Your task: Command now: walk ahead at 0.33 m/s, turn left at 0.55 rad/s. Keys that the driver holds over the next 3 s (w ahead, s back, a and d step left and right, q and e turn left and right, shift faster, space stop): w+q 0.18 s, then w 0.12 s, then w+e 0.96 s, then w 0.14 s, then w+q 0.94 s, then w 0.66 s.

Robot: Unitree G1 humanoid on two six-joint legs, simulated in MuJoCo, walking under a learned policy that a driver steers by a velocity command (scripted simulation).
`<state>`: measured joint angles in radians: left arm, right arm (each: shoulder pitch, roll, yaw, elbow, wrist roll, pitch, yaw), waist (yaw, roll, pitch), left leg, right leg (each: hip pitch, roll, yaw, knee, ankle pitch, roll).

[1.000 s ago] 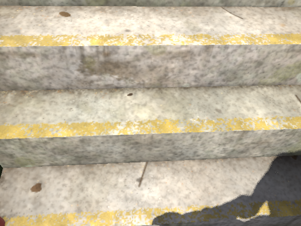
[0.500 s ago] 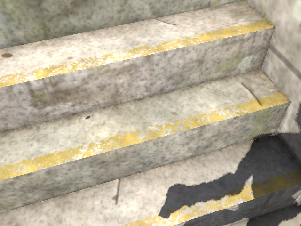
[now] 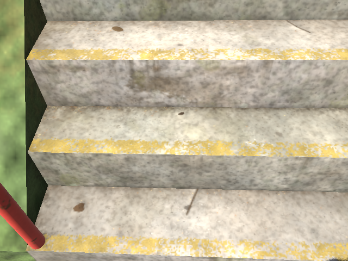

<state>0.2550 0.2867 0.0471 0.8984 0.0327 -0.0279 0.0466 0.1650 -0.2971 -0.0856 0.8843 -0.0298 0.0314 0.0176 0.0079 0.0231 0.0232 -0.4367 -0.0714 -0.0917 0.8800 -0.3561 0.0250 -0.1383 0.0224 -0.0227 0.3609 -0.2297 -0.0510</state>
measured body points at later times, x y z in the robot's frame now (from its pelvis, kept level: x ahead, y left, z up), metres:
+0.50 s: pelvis +0.12 +0.08 +0.00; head +0.15 +0.10 +0.45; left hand +0.12 +0.33 -0.16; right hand +0.30 -0.14 -0.12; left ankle +0.13 +0.15 -0.75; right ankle +0.09 -0.07 -0.67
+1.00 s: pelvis +0.21 +0.06 -0.01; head +0.22 +0.04 +0.44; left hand +0.32 +0.31 -0.14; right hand +0.33 -0.18 -0.13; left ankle +0.18 +0.19 -0.61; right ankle +0.17 +0.01 -0.75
